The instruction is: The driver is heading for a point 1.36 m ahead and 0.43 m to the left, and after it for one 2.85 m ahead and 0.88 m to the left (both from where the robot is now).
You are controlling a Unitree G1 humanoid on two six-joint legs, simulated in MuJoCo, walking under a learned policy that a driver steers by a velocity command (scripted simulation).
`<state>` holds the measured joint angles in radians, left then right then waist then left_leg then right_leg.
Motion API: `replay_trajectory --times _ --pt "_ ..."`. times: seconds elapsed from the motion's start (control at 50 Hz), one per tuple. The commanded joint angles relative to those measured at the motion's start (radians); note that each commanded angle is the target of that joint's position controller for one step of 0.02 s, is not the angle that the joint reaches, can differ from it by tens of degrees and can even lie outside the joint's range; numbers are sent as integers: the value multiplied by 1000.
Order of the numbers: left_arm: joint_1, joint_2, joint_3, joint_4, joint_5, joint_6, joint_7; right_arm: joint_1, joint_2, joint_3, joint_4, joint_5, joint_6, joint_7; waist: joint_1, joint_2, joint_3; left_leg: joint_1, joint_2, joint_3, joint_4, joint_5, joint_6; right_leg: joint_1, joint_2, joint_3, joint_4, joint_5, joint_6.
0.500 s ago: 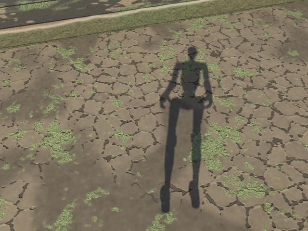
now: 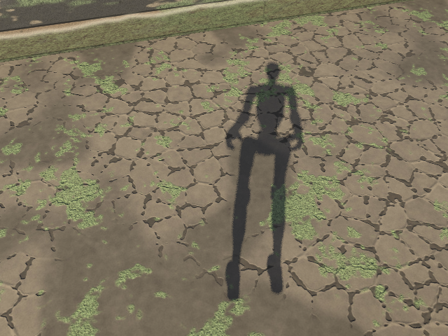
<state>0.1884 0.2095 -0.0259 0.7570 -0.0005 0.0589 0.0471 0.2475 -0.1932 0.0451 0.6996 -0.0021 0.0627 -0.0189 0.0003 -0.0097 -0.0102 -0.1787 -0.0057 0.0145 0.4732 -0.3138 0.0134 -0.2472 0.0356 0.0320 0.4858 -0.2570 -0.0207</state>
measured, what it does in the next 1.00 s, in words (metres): stands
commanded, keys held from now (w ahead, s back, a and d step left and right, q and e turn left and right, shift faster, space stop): no key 0.38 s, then w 0.62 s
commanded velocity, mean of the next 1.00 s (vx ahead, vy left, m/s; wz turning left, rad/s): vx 0.20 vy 0.00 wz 0.00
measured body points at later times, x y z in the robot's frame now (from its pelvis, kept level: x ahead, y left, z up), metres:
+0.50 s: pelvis -0.01 +0.01 +0.00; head -0.01 +0.01 +0.45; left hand +0.13 +0.23 -0.11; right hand +0.12 -0.21 -0.11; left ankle -0.04 +0.11 -0.74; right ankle +0.00 -0.11 -0.74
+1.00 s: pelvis +0.03 +0.00 -0.02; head +0.03 +0.00 +0.43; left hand +0.18 +0.22 -0.13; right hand +0.16 -0.22 -0.14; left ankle -0.04 +0.11 -0.74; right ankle +0.00 -0.11 -0.74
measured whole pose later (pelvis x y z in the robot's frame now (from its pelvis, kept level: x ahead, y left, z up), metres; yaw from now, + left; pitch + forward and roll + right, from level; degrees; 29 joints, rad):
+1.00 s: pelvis +0.03 +0.00 -0.02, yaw +0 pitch +0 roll +0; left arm 0.17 0.18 -0.03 0.67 0.01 0.05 0.06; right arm 0.25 -0.18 0.04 0.65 -0.02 0.06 -0.05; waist 0.00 0.01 0.00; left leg -0.20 -0.01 0.01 0.69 -0.48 0.01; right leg -0.28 0.04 0.02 0.72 -0.43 -0.03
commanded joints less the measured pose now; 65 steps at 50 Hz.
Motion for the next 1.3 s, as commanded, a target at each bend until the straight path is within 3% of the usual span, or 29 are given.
replay_trajectory --times 0.02,0.18,0.24,0.38,0.4,0.44,0.48,0.56,0.62,0.66,0.68,0.74,0.8,0.98,1.14,1.22,1.26,1.3 --pt "-44 91 23 -86 2 -20 -1 -22 -83 -24 -78 2 -8 2 -3 23 -49 5 66 -74 -44 281 41 7 -75 79 -52 192 -20" --pt "-68 78 23 -116 3 -15 0 -43 -75 -28 -106 0 -6 10 0 -3 -44 -22 65 -82 -48 234 39 3 -77 83 -46 158 -18" --pt "-58 81 25 -125 0 -17 7 -37 -94 -37 -108 -1 -6 6 3 31 -41 -15 68 -93 -58 280 40 -11 -77 76 -27 142 -21" --pt "-65 76 26 -142 2 -20 6 -53 -82 -38 -126 -3 -3 11 -1 7 -47 -11 64 -92 -58 241 42 -23 -81 80 -31 127 -17" --pt "-52 53 16 -135 2 -21 4 -45 -51 -27 -123 -6 -6 14 -2 -1 -77 -4 64 -94 -90 143 33 5 -89 92 -70 76 -12" --pt "-41 50 13 -114 0 -21 -2 -28 -30 -17 -104 -7 -13 19 -4 -18 -42 -14 48 -94 -136 -4 14 21 -88 105 -122 -1 -2" --pt "-36 65 17 -106 2 -22 -4 -18 -55 -25 -92 -7 -17 18 -3 -7 -7 -10 34 -89 -129 -44 19 7 -70 92 -109 -39 -8" --pt "-43 59 15 -111 -2 -36 -12 -17 -59 -28 -96 -2 -28 13 -7 23 22 -16 31 -97 -102 -78 45 -32 -41 55 -44 -53 -12" --pt "-23 49 11 -111 7 -36 -4 -8 -49 -20 -105 -11 -39 5 3 2 44 -14 31 -85 -65 47 56 -46 -39 48 -20 -9 -20" --pt "-9 54 13 -112 9 -37 -2 1 -54 -20 -108 -11 -44 3 4 19 25 10 28 -74 -24 151 57 -40 -36 43 9 34 -26" --pt "-12 46 16 -118 9 -33 4 23 -67 -27 -96 -1 -44 -10 5 49 2 53 30 -76 4 233 56 -46 -30 27 34 81 -38" --pt "-13 50 17 -125 5 -30 10 34 -70 -29 -100 -4 -39 -20 -2 35 -11 78 39 -65 61 385 57 -52 -26 6 86 200 -40" --pt "-6 49 15 -133 14 -25 12 34 -67 -29 -105 -10 -28 -25 2 21 -38 76 33 -47 116 474 47 -30 -24 -4 127 317 -46" --pt "-24 51 12 -157 13 -15 10 13 -55 -25 -118 -21 -16 -30 5 5 -79 37 11 -8 207 451 15 -16 -42 0 179 470 -67" --pt "-54 38 6 -181 9 -14 2 -15 -35 -17 -128 -20 -23 -23 8 5 -66 5 18 -21 181 286 13 -59 -47 16 145 309 -54" --pt "-44 33 3 -175 4 -12 0 -17 -26 -12 -122 -18 -23 -20 9 4 -13 -16 24 -41 133 148 18 -94 -57 48 77 124 -53" --pt "-50 31 -6 -168 0 -22 -7 -23 -1 1 -129 -23 -24 -4 -2 -43 32 -36 17 -39 78 13 9 -113 -83 105 -25 -3 -43" --pt "-43 30 -8 -152 1 -27 -10 0 -12 1 -107 -22 -28 0 -7 -20 56 -11 34 -69 -3 8 8 -108 -80 110 -78 -49 -29"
